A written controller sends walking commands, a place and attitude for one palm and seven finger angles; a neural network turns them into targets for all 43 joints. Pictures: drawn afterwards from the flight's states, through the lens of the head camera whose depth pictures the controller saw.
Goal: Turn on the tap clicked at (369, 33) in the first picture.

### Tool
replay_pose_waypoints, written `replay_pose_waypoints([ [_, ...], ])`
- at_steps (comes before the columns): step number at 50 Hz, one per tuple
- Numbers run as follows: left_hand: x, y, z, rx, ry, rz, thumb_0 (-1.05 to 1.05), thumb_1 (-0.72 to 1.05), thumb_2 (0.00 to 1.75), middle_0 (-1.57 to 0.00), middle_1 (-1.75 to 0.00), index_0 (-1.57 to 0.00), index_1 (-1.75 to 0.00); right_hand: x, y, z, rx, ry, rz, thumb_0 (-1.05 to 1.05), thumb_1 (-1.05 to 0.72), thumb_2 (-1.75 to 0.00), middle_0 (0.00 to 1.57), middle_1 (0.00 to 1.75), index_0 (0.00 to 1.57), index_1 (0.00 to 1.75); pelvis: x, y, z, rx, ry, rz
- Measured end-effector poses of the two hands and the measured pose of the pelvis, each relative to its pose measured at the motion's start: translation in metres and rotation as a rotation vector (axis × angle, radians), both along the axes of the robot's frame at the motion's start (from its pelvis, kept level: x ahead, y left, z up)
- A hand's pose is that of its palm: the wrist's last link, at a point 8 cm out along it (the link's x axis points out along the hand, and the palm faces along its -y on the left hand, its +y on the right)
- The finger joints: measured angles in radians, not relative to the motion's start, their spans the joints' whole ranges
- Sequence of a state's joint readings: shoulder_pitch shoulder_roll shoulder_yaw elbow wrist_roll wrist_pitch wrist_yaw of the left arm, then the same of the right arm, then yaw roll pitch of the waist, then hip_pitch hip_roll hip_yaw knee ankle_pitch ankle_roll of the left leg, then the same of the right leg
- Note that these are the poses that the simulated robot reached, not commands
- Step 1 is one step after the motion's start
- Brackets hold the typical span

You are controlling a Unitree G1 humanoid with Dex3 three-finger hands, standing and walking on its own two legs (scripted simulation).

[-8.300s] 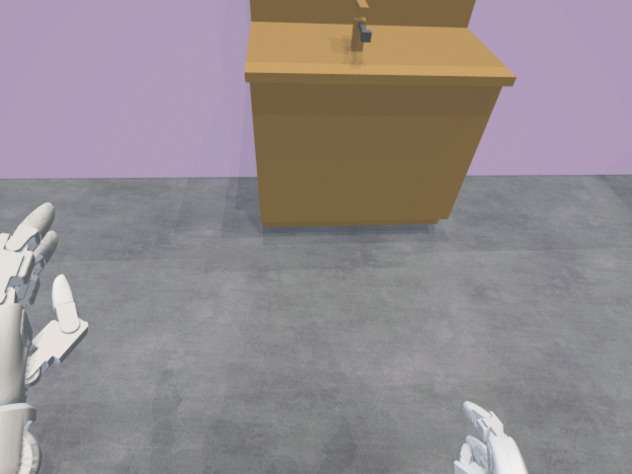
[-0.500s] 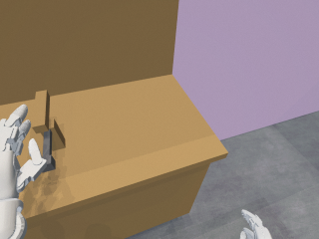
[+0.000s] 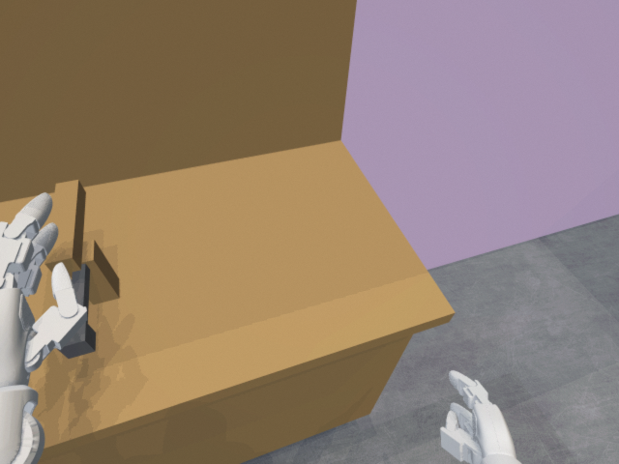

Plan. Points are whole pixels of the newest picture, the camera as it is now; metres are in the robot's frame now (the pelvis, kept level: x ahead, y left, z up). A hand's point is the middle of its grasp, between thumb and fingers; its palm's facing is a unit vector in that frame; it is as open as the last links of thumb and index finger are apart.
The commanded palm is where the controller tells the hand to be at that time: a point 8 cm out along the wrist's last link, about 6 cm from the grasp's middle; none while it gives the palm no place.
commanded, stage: come to a stop and stand still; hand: left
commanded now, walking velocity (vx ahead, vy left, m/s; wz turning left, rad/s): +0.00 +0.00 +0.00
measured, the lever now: (77, 340) +0.22 +0.29 +0.07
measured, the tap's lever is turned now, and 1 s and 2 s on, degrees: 0 0 0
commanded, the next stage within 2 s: look again from close up in 0.04 s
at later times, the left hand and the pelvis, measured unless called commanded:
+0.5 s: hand (56, 332) +0.20 +0.26 +0.14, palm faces +0.25 -0.88 -0.40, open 7.4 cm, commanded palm +0.14 +0.31 +0.17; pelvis -0.02 +0.03 +0.00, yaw -1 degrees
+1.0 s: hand (21, 387) +0.14 +0.25 +0.17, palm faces +0.32 -0.82 -0.48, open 7.4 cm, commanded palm +0.08 +0.28 +0.17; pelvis -0.09 +0.01 -0.01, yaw -1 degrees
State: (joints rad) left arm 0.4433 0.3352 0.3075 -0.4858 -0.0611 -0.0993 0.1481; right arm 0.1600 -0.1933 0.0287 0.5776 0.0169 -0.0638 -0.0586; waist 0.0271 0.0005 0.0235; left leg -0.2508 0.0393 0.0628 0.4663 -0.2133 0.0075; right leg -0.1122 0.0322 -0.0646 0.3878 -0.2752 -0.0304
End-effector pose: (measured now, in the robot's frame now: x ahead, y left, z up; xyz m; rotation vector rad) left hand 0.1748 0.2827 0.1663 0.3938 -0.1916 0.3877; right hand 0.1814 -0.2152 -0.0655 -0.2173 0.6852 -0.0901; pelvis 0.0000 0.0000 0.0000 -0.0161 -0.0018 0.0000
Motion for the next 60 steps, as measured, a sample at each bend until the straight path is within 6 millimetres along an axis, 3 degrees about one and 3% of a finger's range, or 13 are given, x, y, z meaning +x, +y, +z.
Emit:
replay_pose_waypoints([
  [7, 0.003, 0.004, 0.006, 0.031, -0.003, -0.016, 0.02, 0.89, 0.90, -0.21, -0.31, -0.21, -0.30, 0.003, 0.000, 0.004, -0.004, -0.005, -0.013, 0.02, -0.90, -0.90, 0.20, 0.30, 0.20, 0.30, 0.003, 0.003, 0.000, -0.002, 0.009, -0.002],
  [10, 0.016, 0.032, 0.024, 0.179, -0.068, 0.001, 0.02, 0.88, 0.90, -0.22, -0.31, -0.22, -0.30, -0.002, 0.001, 0.000, -0.036, 0.025, 0.033, 0.02, -0.90, -0.90, 0.20, 0.30, 0.20, 0.30, -0.003, 0.003, 0.000, -0.005, 0.023, -0.008],
  [13, 0.026, 0.054, 0.023, 0.143, -0.097, 0.065, 0.01, 0.89, 0.90, -0.22, -0.31, -0.21, -0.30, -0.011, 0.001, -0.002, -0.017, 0.033, 0.021, 0.02, -0.90, -0.90, 0.20, 0.30, 0.20, 0.30, -0.009, 0.008, -0.001, 0.001, 0.020, -0.030],
  [15, 0.027, 0.048, 0.015, 0.099, -0.080, 0.041, 0.02, 0.89, 0.90, -0.21, -0.30, -0.21, -0.30, -0.018, 0.000, -0.002, -0.004, 0.016, 0.001, 0.02, -0.90, -0.90, 0.20, 0.30, 0.20, 0.30, -0.011, 0.016, -0.002, 0.003, 0.014, -0.036],
  [17, 0.023, 0.029, 0.004, 0.058, -0.049, -0.036, 0.02, 0.90, 0.90, -0.20, -0.30, -0.20, -0.30, -0.026, 0.001, -0.002, 0.005, 0.000, -0.021, 0.02, -0.90, -0.90, 0.20, 0.30, 0.20, 0.30, -0.013, 0.022, -0.003, 0.002, 0.008, -0.040],
  [21, 0.006, 0.002, -0.010, 0.027, 0.008, -0.192, 0.02, 0.89, 0.90, -0.21, -0.30, -0.21, -0.30, -0.042, 0.006, 0.001, -0.007, -0.005, -0.060, 0.02, -0.90, -0.90, 0.20, 0.30, 0.20, 0.30, -0.017, 0.030, -0.003, -0.003, -0.003, -0.033],
  [24, -0.007, 0.015, -0.009, 0.063, 0.005, -0.194, 0.02, 0.89, 0.90, -0.22, -0.31, -0.22, -0.30, -0.052, 0.012, 0.004, -0.026, 0.010, -0.071, 0.02, -0.90, -0.90, 0.20, 0.30, 0.20, 0.30, -0.021, 0.031, -0.003, -0.005, -0.008, -0.022],
  [28, -0.021, 0.049, 0.005, 0.114, -0.059, -0.084, 0.02, 0.88, 0.90, -0.22, -0.31, -0.22, -0.30, -0.059, 0.022, 0.004, -0.045, 0.021, -0.042, 0.02, -0.90, -0.90, 0.20, 0.30, 0.20, 0.30, -0.029, 0.034, -0.003, -0.012, -0.014, -0.013],
  [31, -0.031, 0.062, 0.014, 0.109, -0.128, -0.017, 0.02, 0.88, 0.90, -0.22, -0.31, -0.22, -0.30, -0.060, 0.030, 0.005, -0.044, 0.009, -0.005, 0.02, -0.90, -0.90, 0.20, 0.30, 0.20, 0.30, -0.035, 0.037, -0.002, -0.013, -0.017, -0.016],
  [41, -0.042, 0.032, -0.001, 0.068, -0.109, -0.098, 0.02, 0.89, 0.90, -0.21, -0.30, -0.21, -0.30, -0.057, 0.049, 0.006, 0.007, -0.060, 0.078, 0.02, -0.90, -0.90, 0.20, 0.30, 0.20, 0.30, -0.061, 0.032, -0.006, -0.013, -0.009, -0.026],
  [47, -0.058, 0.017, 0.010, 0.181, -0.113, -0.147, 0.02, 0.89, 0.90, -0.21, -0.31, -0.21, -0.30, -0.069, 0.036, -0.003, 0.005, -0.045, 0.099, 0.02, -0.90, -0.90, 0.20, 0.30, 0.20, 0.30, -0.078, 0.015, -0.010, -0.029, 0.002, -0.020],
  [54, -0.080, -0.005, 0.024, 0.241, -0.165, -0.187, 0.01, 0.89, 0.90, -0.22, -0.31, -0.21, -0.30, -0.097, 0.000, -0.016, -0.037, 0.010, 0.054, 0.02, -0.90, -0.90, 0.20, 0.30, 0.20, 0.30, -0.091, -0.001, -0.013, -0.025, 0.017, -0.020],
  [60, -0.079, -0.003, 0.020, 0.208, -0.172, -0.190, 0.01, 0.88, 0.90, -0.22, -0.31, -0.22, -0.30, -0.127, -0.023, -0.009, -0.106, 0.045, -0.022, 0.02, -0.90, -0.90, 0.20, 0.30, 0.20, 0.30, -0.093, 0.000, -0.011, 0.003, 0.060, -0.027],
])
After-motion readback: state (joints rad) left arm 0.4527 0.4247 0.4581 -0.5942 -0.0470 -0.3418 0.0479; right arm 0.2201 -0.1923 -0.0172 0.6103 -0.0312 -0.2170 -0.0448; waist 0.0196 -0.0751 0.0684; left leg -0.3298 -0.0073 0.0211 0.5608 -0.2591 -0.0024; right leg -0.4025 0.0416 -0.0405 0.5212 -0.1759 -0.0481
